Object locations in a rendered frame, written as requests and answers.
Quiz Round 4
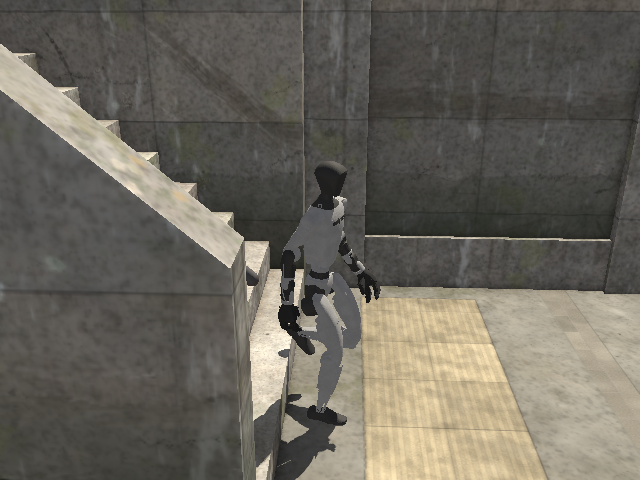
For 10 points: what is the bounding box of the left robot upper arm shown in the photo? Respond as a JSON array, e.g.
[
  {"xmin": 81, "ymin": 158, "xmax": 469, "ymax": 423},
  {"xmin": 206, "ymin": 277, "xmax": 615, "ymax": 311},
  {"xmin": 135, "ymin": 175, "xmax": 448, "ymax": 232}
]
[{"xmin": 333, "ymin": 196, "xmax": 347, "ymax": 243}]

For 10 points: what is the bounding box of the robot right hand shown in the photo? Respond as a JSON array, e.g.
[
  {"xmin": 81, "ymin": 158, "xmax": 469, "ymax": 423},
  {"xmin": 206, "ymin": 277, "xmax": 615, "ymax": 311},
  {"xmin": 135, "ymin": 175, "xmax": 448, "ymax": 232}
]
[{"xmin": 278, "ymin": 304, "xmax": 302, "ymax": 332}]

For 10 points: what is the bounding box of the robot left forearm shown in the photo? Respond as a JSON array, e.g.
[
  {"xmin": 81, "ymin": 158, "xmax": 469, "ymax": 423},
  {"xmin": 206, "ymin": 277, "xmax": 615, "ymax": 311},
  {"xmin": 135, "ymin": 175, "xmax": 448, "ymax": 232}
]
[{"xmin": 338, "ymin": 236, "xmax": 365, "ymax": 275}]

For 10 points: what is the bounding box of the right robot upper arm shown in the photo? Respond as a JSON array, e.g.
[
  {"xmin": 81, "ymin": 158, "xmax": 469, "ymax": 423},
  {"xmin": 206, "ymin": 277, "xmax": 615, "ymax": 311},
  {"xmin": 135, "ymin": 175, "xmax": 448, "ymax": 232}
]
[{"xmin": 282, "ymin": 209, "xmax": 325, "ymax": 262}]

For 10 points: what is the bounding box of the right robot thigh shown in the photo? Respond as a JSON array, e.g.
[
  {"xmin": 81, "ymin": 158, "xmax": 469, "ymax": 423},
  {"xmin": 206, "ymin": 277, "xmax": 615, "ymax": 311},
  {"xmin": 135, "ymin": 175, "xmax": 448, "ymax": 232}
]
[{"xmin": 301, "ymin": 287, "xmax": 343, "ymax": 369}]

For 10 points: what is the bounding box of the robot left hand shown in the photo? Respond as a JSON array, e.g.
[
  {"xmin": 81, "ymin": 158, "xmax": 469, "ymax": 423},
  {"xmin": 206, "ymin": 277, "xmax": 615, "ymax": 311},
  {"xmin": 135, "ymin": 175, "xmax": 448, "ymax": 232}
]
[{"xmin": 357, "ymin": 269, "xmax": 381, "ymax": 303}]

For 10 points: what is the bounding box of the robot right forearm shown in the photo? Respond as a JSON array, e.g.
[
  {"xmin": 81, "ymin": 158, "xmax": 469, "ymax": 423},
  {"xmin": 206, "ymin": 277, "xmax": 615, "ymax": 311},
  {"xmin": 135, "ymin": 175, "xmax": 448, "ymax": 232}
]
[{"xmin": 280, "ymin": 250, "xmax": 296, "ymax": 305}]

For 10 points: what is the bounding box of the robot torso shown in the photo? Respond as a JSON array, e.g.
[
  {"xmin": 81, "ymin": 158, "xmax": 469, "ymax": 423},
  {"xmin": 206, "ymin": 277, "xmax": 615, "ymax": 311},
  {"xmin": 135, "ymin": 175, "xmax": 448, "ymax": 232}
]
[{"xmin": 303, "ymin": 197, "xmax": 345, "ymax": 297}]

